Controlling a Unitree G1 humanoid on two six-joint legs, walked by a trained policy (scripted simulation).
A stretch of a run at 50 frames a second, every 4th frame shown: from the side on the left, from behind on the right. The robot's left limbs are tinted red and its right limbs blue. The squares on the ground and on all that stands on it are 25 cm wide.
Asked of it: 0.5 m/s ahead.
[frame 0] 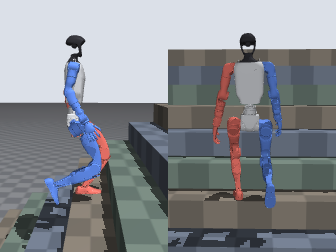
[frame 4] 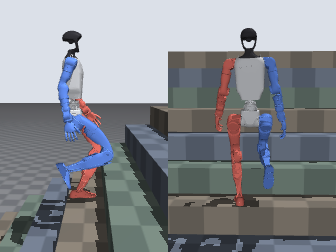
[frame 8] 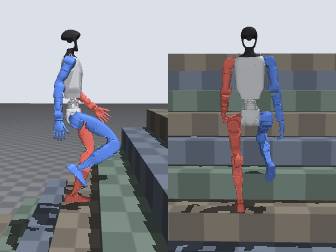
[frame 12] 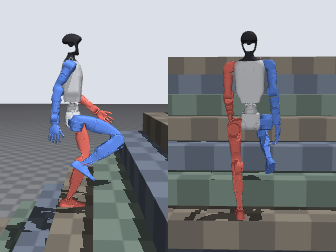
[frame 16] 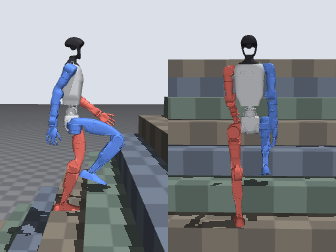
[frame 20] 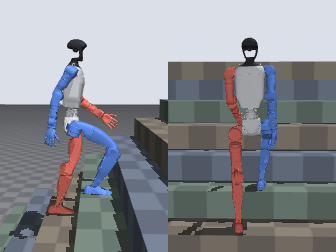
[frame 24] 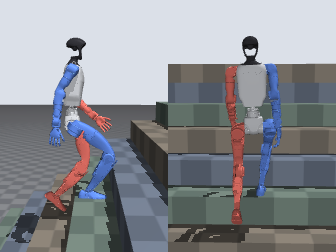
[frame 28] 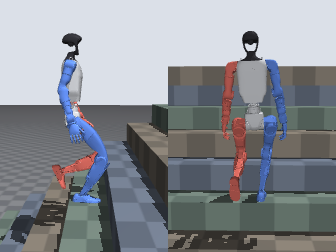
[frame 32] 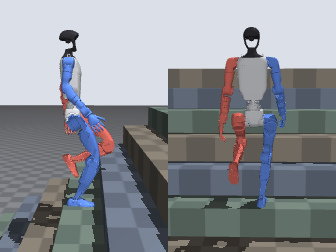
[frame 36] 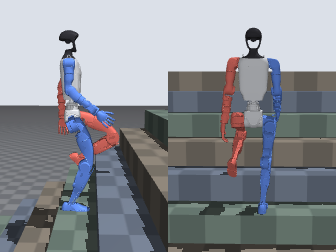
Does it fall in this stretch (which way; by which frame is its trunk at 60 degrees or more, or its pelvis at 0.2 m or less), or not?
no
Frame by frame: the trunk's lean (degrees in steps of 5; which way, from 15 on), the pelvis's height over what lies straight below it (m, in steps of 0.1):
0: 0, 0.7
4: 0, 0.7
8: 5, 0.8
12: 0, 0.8
16: 5, 0.8
20: 5, 0.8
24: 5, 0.8
28: 5, 0.7
32: 5, 0.7
36: 5, 0.8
